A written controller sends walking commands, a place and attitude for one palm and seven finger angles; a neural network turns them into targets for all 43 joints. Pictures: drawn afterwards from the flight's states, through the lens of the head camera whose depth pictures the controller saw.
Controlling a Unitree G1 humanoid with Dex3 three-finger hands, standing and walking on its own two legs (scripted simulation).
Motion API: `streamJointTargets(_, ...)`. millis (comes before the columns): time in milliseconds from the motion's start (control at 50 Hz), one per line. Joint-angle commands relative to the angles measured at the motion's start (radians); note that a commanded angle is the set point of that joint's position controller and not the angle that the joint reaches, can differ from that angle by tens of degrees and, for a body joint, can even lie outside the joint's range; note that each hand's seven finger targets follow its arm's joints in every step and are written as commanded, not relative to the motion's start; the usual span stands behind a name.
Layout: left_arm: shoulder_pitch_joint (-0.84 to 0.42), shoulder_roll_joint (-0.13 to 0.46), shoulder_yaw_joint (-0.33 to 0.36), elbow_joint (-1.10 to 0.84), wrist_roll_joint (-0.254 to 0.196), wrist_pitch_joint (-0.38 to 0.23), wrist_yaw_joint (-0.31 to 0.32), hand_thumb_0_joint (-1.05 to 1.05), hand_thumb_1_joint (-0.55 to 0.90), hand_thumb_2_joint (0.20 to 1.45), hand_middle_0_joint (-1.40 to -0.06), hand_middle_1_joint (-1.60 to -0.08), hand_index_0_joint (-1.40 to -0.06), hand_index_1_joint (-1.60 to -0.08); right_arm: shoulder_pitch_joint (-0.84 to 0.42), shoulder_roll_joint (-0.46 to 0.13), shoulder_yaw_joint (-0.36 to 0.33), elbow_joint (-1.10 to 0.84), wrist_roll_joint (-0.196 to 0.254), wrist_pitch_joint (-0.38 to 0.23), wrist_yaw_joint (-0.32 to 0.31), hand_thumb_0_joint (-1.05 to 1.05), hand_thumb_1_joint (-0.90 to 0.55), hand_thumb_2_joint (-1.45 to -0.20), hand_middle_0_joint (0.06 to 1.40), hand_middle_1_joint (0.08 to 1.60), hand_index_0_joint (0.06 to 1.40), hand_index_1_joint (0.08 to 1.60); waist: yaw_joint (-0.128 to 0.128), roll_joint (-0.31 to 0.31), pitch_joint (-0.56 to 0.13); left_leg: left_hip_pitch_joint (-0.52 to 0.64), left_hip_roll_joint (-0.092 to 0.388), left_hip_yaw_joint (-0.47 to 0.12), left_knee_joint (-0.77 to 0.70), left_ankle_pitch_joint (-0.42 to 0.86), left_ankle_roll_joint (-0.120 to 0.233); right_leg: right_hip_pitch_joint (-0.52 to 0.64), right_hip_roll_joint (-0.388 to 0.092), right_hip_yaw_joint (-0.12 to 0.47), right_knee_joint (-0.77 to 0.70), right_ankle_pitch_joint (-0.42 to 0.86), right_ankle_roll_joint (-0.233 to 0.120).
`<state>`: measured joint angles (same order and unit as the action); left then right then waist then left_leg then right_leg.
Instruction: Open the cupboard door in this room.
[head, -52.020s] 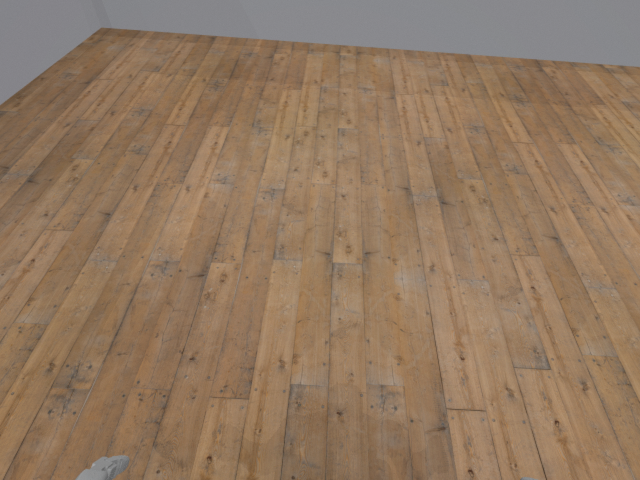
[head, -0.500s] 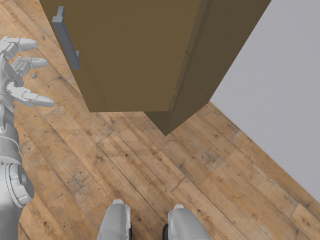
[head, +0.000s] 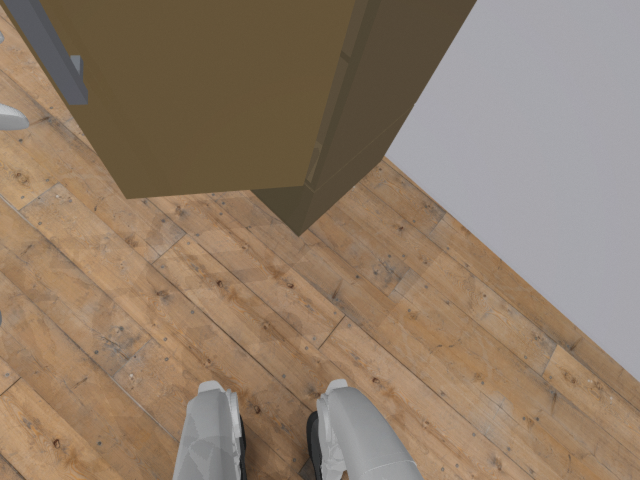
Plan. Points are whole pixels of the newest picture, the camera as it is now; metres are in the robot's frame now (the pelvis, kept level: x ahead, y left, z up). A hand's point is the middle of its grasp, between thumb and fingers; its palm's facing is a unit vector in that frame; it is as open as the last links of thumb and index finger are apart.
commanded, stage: move the hooked fingers beside the handle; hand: left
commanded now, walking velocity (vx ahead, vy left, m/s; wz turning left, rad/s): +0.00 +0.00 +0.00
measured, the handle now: (48, 29) +0.58 +0.23 +0.09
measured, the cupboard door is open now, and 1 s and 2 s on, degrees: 53 53 53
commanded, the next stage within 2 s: slide the fingers in behind the handle in 0.76 s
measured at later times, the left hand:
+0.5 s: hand out of the picture +0.54 +0.30 +0.09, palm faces +0.06 -1.00 +0.01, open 14.0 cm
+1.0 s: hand out of the picture +0.54 +0.29 +0.09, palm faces +0.08 -1.00 -0.01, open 14.0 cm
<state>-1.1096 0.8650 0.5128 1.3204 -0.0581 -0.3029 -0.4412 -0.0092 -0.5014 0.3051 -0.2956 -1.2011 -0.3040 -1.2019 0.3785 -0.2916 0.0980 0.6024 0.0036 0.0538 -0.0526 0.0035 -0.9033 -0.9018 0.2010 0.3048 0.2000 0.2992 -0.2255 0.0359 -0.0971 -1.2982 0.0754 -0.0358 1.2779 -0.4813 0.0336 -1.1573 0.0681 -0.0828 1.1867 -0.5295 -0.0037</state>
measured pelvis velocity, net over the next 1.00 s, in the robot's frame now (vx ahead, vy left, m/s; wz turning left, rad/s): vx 0.01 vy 0.00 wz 0.00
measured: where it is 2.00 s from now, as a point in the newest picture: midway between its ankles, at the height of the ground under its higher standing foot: (280, 471)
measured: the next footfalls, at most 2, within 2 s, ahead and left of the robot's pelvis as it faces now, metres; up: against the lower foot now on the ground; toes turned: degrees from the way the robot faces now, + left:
none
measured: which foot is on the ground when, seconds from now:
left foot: down 0.00-1.00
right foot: down 0.00-1.00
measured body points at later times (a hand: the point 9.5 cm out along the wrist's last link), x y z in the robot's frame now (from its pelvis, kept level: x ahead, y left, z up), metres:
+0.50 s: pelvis +0.01 +0.01 +0.01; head +0.18 +0.07 +0.43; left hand +0.53 +0.36 +0.09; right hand +0.01 -0.25 -0.08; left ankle +0.05 +0.10 -0.62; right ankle +0.01 -0.13 -0.62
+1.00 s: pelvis +0.01 +0.00 +0.01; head +0.18 +0.05 +0.42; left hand +0.53 +0.34 +0.09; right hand +0.00 -0.26 -0.09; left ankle +0.05 +0.10 -0.62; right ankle +0.01 -0.13 -0.62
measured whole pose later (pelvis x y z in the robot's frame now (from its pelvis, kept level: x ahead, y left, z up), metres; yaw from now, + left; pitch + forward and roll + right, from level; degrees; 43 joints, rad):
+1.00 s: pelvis +0.01 +0.00 +0.01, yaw +0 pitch +28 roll -7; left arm -1.03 0.79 0.50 1.24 -0.09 -0.34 -0.42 -0.01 -0.50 0.31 -0.29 -1.20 -0.30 -1.20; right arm 0.38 -0.27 0.09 0.62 -0.01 0.09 -0.03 0.00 -0.90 -0.90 0.20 0.30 0.20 0.30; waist -0.20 0.03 -0.10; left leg -1.27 0.07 -0.04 1.26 -0.49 0.03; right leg -1.12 0.07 -0.08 1.16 -0.53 0.00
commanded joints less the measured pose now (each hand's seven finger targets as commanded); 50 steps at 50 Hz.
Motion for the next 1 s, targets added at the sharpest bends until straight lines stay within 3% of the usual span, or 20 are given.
streamJointTargets(0, -0.357, 0.303, 0.043, -0.239, -0.017, -0.065, 0.001, 0.000, -0.500, 0.300, -0.300, -1.200, -0.300, -1.200, 0.212, -0.220, -0.082, -0.028, -0.010, -0.003, -0.009, 0.000, -0.900, -0.900, 0.200, 0.300, 0.200, 0.300, 0.016, 0.263, -0.592, 0.656, 0.000, -0.087, -0.115, 0.438, 0.001, 0.052, 0.009, 0.024, -0.136, 0.275, -0.022)
streamJointTargets(80, -0.348, 0.296, 0.059, -0.305, -0.021, -0.071, 0.005, 0.000, -0.500, 0.300, -0.300, -1.200, -0.300, -1.200, 0.226, -0.219, -0.093, -0.024, -0.013, 0.008, 0.002, 0.000, -0.900, -0.900, 0.200, 0.300, 0.200, 0.300, 0.029, 0.299, -0.635, 0.742, 0.006, -0.102, -0.126, 0.500, -0.010, 0.036, 0.012, 0.016, -0.138, 0.291, -0.024)
streamJointTargets(100, -0.344, 0.278, 0.055, -0.311, -0.025, -0.068, 0.006, 0.000, -0.500, 0.300, -0.300, -1.200, -0.300, -1.200, 0.226, -0.217, -0.095, -0.023, -0.015, 0.011, 0.006, 0.000, -0.900, -0.900, 0.200, 0.300, 0.200, 0.300, 0.025, 0.290, -0.637, 0.749, 0.006, -0.105, -0.128, 0.497, -0.010, 0.036, 0.013, 0.014, -0.143, 0.290, -0.022)
streamJointTargets(220, -0.332, 0.303, 0.087, -0.341, -0.023, -0.071, 0.021, 0.000, -0.500, 0.300, -0.300, -1.200, -0.300, -1.200, 0.230, -0.215, -0.099, -0.014, -0.016, 0.018, 0.010, 0.000, -0.900, -0.900, 0.200, 0.300, 0.200, 0.300, 0.029, 0.281, -0.617, 0.764, 0.007, -0.106, -0.144, 0.511, -0.011, 0.057, 0.015, 0.013, -0.160, 0.298, -0.023)
streamJointTargets(300, -0.323, 0.221, 0.031, -0.345, -0.024, -0.081, 0.023, 0.000, -0.500, 0.300, -0.300, -1.200, -0.300, -1.200, 0.226, -0.208, -0.103, -0.004, -0.018, 0.023, 0.016, 0.000, -0.900, -0.900, 0.200, 0.300, 0.200, 0.300, 0.019, 0.317, -0.577, 0.823, 0.012, -0.120, -0.158, 0.546, -0.025, 0.010, 0.016, 0.004, -0.171, 0.289, -0.026)
streamJointTargets(380, -0.298, 0.139, -0.013, -0.308, -0.041, -0.069, 0.015, 0.000, -0.500, 0.300, -0.300, -1.200, -0.300, -1.200, 0.230, -0.210, -0.110, 0.000, -0.019, 0.028, 0.017, 0.000, -0.900, -0.900, 0.200, 0.300, 0.200, 0.300, 0.008, 0.292, -0.539, 0.851, 0.015, -0.136, -0.177, 0.543, -0.030, -0.018, 0.016, -0.005, -0.183, 0.272, -0.028)
streamJointTargets(400, -0.279, 0.095, -0.044, -0.267, -0.044, -0.058, 0.010, 0.000, -0.500, 0.300, -0.300, -1.200, -0.300, -1.200, 0.225, -0.205, -0.108, -0.003, -0.017, 0.028, 0.017, 0.000, -0.900, -0.900, 0.200, 0.300, 0.200, 0.300, -0.003, 0.264, -0.506, 0.820, 0.011, -0.130, -0.178, 0.504, -0.025, -0.026, 0.016, -0.007, -0.187, 0.263, -0.027)
streamJointTargets(440, -0.284, 0.124, -0.028, -0.229, -0.045, -0.048, 0.016, 0.000, -0.500, 0.300, -0.300, -1.200, -0.300, -1.200, 0.224, -0.212, -0.102, -0.010, -0.017, 0.030, 0.012, 0.000, -0.900, -0.900, 0.200, 0.300, 0.200, 0.300, -0.009, 0.209, -0.456, 0.742, 0.005, -0.120, -0.185, 0.430, -0.013, -0.002, 0.013, -0.005, -0.190, 0.246, -0.025)
streamJointTargets(460, -0.289, 0.135, -0.019, -0.225, -0.044, -0.053, 0.021, 0.000, -0.500, 0.300, -0.300, -1.200, -0.300, -1.200, 0.222, -0.211, -0.099, -0.015, -0.015, 0.029, 0.011, 0.000, -0.900, -0.900, 0.200, 0.300, 0.200, 0.300, -0.002, 0.225, -0.445, 0.740, 0.002, -0.119, -0.187, 0.428, -0.014, -0.005, 0.013, -0.002, -0.187, 0.244, -0.030)
streamJointTargets(540, -0.334, 0.168, 0.003, -0.323, -0.032, -0.106, 0.053, 0.000, -0.500, 0.300, -0.300, -1.200, -0.300, -1.200, 0.211, -0.206, -0.102, -0.021, -0.026, 0.025, 0.017, 0.000, -0.900, -0.900, 0.200, 0.300, 0.200, 0.300, 0.015, 0.284, -0.541, 0.788, 0.002, -0.118, -0.166, 0.486, -0.023, 0.006, 0.009, 0.006, -0.168, 0.267, -0.031)
streamJointTargets(600, -0.358, 0.212, 0.038, -0.346, -0.031, -0.141, 0.065, 0.000, -0.500, 0.300, -0.300, -1.200, -0.300, -1.200, 0.205, -0.206, -0.102, -0.017, -0.027, 0.024, 0.019, 0.000, -0.900, -0.900, 0.200, 0.300, 0.200, 0.300, 0.016, 0.277, -0.576, 0.785, 0.002, -0.114, -0.153, 0.499, -0.023, 0.036, 0.011, 0.012, -0.161, 0.280, -0.030)
streamJointTargets(680, -0.349, 0.225, 0.037, -0.290, -0.018, -0.124, 0.061, 0.000, -0.500, 0.300, -0.300, -1.200, -0.300, -1.200, 0.199, -0.208, -0.098, -0.015, -0.019, 0.027, 0.017, 0.000, -0.900, -0.900, 0.200, 0.300, 0.200, 0.300, 0.016, 0.272, -0.566, 0.755, 0.000, -0.109, -0.152, 0.462, -0.017, 0.044, 0.011, 0.014, -0.161, 0.266, -0.028)
streamJointTargets(700, -0.355, 0.193, 0.007, -0.273, -0.020, -0.111, 0.057, 0.000, -0.500, 0.300, -0.300, -1.200, -0.300, -1.200, 0.195, -0.206, -0.094, -0.016, -0.016, 0.027, 0.016, 0.000, -0.900, -0.900, 0.200, 0.300, 0.200, 0.300, 0.002, 0.263, -0.552, 0.733, -0.003, -0.101, -0.148, 0.439, -0.010, 0.041, 0.011, 0.017, -0.167, 0.265, -0.024)
streamJointTargets(720, -0.339, 0.231, 0.033, -0.250, -0.018, -0.097, 0.054, 0.000, -0.500, 0.300, -0.300, -1.200, -0.300, -1.200, 0.197, -0.210, -0.092, -0.016, -0.015, 0.027, 0.013, 0.000, -0.900, -0.900, 0.200, 0.300, 0.200, 0.300, 0.006, 0.236, -0.539, 0.695, -0.003, -0.096, -0.146, 0.413, -0.005, 0.061, 0.011, 0.018, -0.169, 0.259, -0.022)
streamJointTargets(740, -0.331, 0.228, 0.018, -0.232, -0.012, -0.085, 0.048, 0.000, -0.500, 0.300, -0.300, -1.200, -0.300, -1.200, 0.193, -0.208, -0.088, -0.021, -0.011, 0.029, 0.011, 0.000, -0.900, -0.900, 0.200, 0.300, 0.200, 0.300, 0.002, 0.231, -0.521, 0.665, -0.005, -0.087, -0.144, 0.393, -0.001, 0.067, 0.011, 0.022, -0.171, 0.256, -0.021)
streamJointTargets(800, -0.342, 0.268, 0.040, -0.262, -0.017, -0.086, 0.035, 0.000, -0.500, 0.300, -0.300, -1.200, -0.300, -1.200, 0.197, -0.210, -0.086, -0.023, -0.013, 0.027, 0.006, 0.000, -0.900, -0.900, 0.200, 0.300, 0.200, 0.300, 0.011, 0.238, -0.569, 0.658, -0.006, -0.082, -0.132, 0.420, 0.003, 0.102, 0.012, 0.028, -0.163, 0.288, -0.021)
streamJointTargets(880, -0.343, 0.219, 0.022, -0.318, -0.040, -0.109, 0.018, 0.000, -0.500, 0.300, -0.300, -1.200, -0.300, -1.200, 0.202, -0.204, -0.093, -0.014, -0.015, 0.023, 0.010, 0.000, -0.900, -0.900, 0.200, 0.300, 0.200, 0.300, 0.012, 0.266, -0.614, 0.726, -0.001, -0.092, -0.124, 0.489, -0.005, 0.079, 0.015, 0.024, -0.155, 0.319, -0.023)
streamJointTargets(920, -0.313, 0.192, 0.011, -0.291, -0.051, -0.100, 0.012, 0.000, -0.500, 0.300, -0.300, -1.200, -0.300, -1.200, 0.201, -0.203, -0.095, -0.010, -0.012, 0.024, 0.011, 0.000, -0.900, -0.900, 0.200, 0.300, 0.200, 0.300, 0.012, 0.240, -0.579, 0.699, -0.001, -0.088, -0.129, 0.450, -0.002, 0.085, 0.016, 0.024, -0.165, 0.301, -0.022)
streamJointTargets(940, -0.327, 0.152, -0.018, -0.285, -0.056, -0.092, 0.011, 0.000, -0.500, 0.300, -0.300, -1.200, -0.300, -1.200, 0.201, -0.202, -0.096, -0.007, -0.011, 0.023, 0.011, 0.000, -0.900, -0.900, 0.200, 0.300, 0.200, 0.300, -0.005, 0.220, -0.558, 0.680, -0.003, -0.083, -0.130, 0.428, 0.003, 0.084, 0.016, 0.027, -0.173, 0.296, -0.018)
streamJointTargets(980, -0.331, 0.154, -0.016, -0.265, -0.058, -0.077, 0.013, 0.000, -0.500, 0.300, -0.300, -1.200, -0.300, -1.200, 0.203, -0.203, -0.095, -0.004, -0.008, 0.020, 0.009, 0.000, -0.900, -0.900, 0.200, 0.300, 0.200, 0.300, -0.005, 0.216, -0.537, 0.656, -0.004, -0.076, -0.131, 0.409, 0.007, 0.084, 0.014, 0.029, -0.176, 0.291, -0.017)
